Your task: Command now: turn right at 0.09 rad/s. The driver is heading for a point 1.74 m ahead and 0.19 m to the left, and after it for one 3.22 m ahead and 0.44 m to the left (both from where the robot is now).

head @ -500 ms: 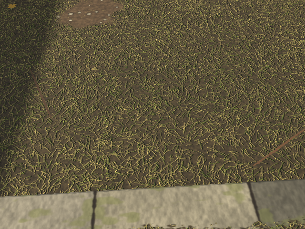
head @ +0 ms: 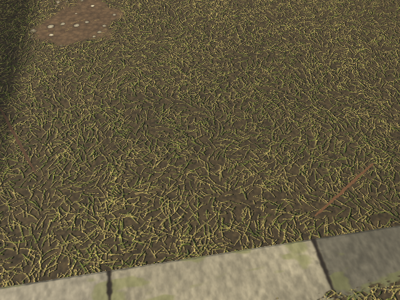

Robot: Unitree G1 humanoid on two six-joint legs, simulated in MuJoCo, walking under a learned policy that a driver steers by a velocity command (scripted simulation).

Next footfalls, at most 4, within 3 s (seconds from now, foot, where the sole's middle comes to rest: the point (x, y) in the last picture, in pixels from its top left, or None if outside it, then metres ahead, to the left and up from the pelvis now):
2.02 right None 0.11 -0.16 -0.77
2.48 left None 0.46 0.05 -0.77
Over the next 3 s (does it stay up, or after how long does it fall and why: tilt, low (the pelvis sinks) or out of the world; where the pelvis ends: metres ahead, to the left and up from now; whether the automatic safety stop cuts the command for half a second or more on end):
stays up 0.61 -0.08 -0.05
